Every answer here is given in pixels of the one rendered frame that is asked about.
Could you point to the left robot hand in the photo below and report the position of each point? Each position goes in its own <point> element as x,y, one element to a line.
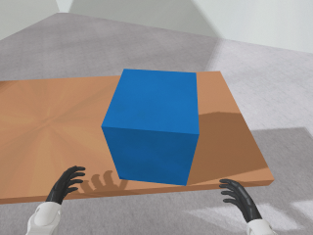
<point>60,188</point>

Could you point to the carton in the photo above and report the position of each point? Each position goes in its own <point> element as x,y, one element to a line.
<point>152,125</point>

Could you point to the right robot forearm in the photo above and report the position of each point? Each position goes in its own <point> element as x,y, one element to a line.
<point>259,227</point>

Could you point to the right robot hand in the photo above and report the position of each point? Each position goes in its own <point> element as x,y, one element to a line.
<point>242,199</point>

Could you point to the table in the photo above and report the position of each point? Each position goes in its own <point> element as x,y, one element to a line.
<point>51,124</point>

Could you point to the left robot forearm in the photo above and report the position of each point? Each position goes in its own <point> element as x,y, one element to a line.
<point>45,220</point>

